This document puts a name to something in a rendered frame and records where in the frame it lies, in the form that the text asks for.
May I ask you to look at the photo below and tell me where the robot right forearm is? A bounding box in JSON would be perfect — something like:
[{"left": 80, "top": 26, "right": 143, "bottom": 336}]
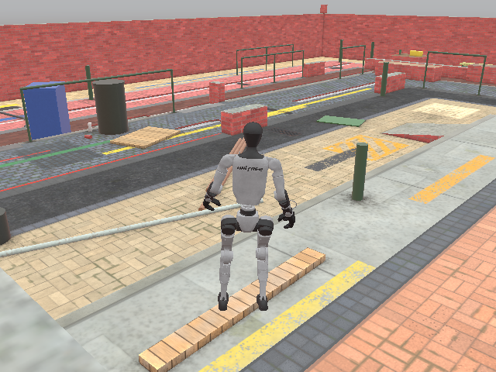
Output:
[{"left": 278, "top": 189, "right": 293, "bottom": 217}]

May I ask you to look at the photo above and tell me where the robot left upper arm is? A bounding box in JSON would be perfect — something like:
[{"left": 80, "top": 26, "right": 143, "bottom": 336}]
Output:
[{"left": 210, "top": 154, "right": 235, "bottom": 195}]

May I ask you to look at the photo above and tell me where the left robot foot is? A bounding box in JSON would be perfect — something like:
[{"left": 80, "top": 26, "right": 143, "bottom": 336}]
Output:
[{"left": 218, "top": 292, "right": 229, "bottom": 311}]

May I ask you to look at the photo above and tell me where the robot left hand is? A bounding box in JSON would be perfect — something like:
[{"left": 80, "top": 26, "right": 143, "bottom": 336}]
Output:
[{"left": 203, "top": 198, "right": 221, "bottom": 211}]

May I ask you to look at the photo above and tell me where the robot torso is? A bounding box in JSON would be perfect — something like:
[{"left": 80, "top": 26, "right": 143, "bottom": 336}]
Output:
[{"left": 232, "top": 151, "right": 269, "bottom": 233}]

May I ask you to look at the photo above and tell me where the robot right hand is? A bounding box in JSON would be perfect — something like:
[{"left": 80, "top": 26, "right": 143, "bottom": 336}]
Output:
[{"left": 278, "top": 212, "right": 295, "bottom": 229}]

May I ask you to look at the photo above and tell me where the robot right upper arm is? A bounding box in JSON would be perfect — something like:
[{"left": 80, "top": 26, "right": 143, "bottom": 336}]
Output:
[{"left": 267, "top": 157, "right": 286, "bottom": 201}]

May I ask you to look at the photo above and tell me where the robot left forearm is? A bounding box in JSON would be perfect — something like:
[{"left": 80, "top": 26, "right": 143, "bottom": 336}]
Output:
[{"left": 205, "top": 182, "right": 217, "bottom": 202}]

